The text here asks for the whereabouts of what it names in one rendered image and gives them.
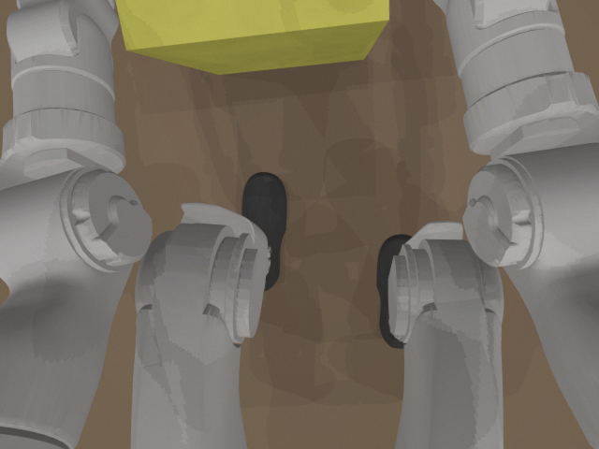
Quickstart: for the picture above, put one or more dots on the robot left upper arm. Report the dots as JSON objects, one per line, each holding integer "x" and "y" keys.
{"x": 68, "y": 243}

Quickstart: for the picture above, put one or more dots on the left robot shin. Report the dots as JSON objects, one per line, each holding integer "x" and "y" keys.
{"x": 196, "y": 213}

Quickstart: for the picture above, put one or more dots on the right robot thigh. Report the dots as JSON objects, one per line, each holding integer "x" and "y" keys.
{"x": 453, "y": 378}

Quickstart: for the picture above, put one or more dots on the carton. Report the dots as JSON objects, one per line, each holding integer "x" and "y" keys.
{"x": 234, "y": 36}

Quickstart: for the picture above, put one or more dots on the robot right upper arm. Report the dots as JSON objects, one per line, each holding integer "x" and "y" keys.
{"x": 536, "y": 214}

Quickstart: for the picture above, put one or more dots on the right robot forearm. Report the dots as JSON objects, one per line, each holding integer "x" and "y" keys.
{"x": 520, "y": 86}

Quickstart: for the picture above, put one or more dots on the left robot forearm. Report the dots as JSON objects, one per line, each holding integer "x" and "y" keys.
{"x": 63, "y": 90}

